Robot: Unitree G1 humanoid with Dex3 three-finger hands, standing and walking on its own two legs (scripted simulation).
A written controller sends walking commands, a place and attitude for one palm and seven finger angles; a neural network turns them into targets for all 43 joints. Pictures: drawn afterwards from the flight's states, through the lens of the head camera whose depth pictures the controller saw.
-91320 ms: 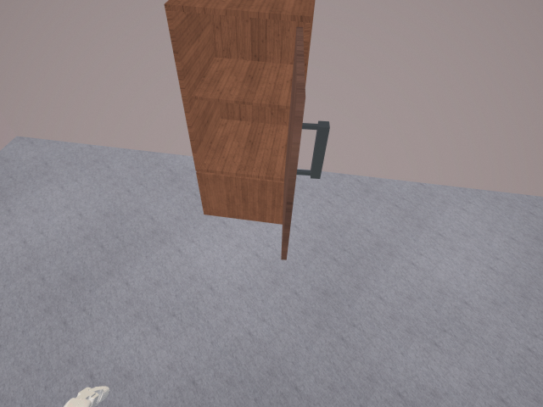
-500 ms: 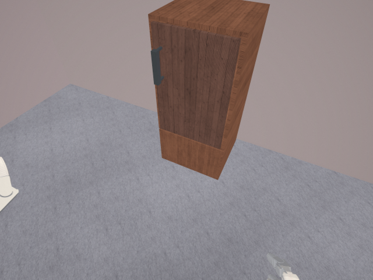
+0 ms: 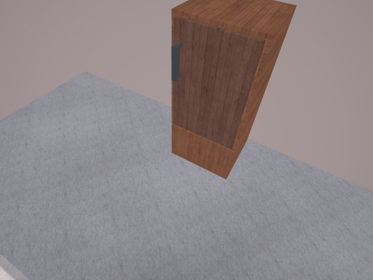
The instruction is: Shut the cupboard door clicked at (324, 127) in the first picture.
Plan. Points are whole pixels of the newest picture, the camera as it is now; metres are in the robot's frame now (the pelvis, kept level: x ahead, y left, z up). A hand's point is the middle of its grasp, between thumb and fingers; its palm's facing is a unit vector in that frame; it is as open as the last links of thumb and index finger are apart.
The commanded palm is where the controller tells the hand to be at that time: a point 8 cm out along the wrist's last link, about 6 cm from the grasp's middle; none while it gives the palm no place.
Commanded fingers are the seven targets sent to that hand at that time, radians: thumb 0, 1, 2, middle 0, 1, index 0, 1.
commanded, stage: let the arm hang, fingers relaxed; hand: left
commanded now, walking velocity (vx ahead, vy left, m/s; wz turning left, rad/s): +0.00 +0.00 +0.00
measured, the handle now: (177, 62) +0.98 +0.09 -0.03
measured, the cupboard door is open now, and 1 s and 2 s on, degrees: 0 0 0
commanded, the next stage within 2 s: look to check the result in 0.62 s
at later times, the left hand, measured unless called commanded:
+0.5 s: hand out of the picture -0.02 +0.18 -0.17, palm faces +0.01 -0.99 -0.15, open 7.4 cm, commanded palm none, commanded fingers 0.00 0.90 0.90 -0.20 -0.30 -0.20 -0.30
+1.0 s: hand out of the picture -0.02 +0.21 -0.17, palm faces +0.00 -0.98 -0.21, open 7.4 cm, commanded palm none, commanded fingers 0.00 0.90 0.90 -0.20 -0.30 -0.20 -0.30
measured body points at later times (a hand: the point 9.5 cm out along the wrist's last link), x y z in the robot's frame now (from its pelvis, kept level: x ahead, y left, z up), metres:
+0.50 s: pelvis +0.00 +0.03 +0.00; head -0.01 +0.03 +0.45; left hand -0.01 +0.24 -0.16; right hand -0.04 -0.18 -0.16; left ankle +0.03 +0.13 -0.74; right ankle +0.00 -0.09 -0.74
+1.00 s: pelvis +0.00 +0.03 +0.00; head +0.00 +0.03 +0.45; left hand -0.01 +0.26 -0.15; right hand -0.02 -0.19 -0.16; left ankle +0.03 +0.13 -0.74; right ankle +0.00 -0.09 -0.74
